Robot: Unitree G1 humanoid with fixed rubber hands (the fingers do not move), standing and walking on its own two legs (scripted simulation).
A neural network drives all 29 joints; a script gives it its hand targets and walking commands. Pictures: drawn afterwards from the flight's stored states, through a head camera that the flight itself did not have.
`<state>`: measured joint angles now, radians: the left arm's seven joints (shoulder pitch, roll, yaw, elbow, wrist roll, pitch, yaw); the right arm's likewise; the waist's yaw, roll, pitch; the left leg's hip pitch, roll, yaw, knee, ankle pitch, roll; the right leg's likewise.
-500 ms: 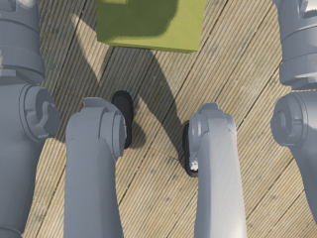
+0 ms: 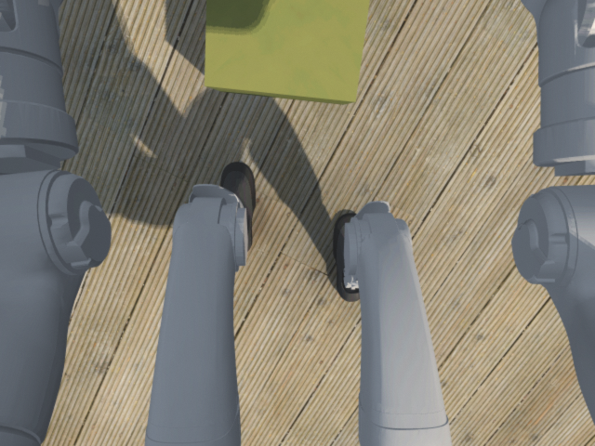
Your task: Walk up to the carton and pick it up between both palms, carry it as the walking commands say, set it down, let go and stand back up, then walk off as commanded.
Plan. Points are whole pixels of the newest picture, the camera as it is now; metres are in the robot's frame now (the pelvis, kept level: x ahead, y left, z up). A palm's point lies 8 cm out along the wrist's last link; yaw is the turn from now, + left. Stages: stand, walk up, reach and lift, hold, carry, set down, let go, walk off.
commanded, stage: set down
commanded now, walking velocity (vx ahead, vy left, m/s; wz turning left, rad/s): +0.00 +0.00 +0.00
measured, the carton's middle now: (288, 16) +0.58 +0.05 -0.47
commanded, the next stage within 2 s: let go in 0.36 s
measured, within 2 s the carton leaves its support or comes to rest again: neither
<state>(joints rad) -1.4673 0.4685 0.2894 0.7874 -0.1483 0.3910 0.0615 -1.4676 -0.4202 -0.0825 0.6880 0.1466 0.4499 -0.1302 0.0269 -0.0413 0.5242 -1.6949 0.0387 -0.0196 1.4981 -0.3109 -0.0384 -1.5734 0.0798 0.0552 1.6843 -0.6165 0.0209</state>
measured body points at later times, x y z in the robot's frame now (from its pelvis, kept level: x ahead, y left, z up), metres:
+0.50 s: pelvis +0.01 +0.01 +0.10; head +0.38 +0.03 +0.34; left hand +0.57 +0.27 -0.04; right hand +0.58 -0.16 -0.04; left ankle +0.17 +0.14 -0.52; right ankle +0.07 -0.11 -0.52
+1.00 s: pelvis +0.04 +0.01 +0.16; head +0.23 +0.03 +0.57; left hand +0.36 +0.27 +0.07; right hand +0.38 -0.20 +0.08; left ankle +0.17 +0.14 -0.52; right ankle +0.07 -0.11 -0.52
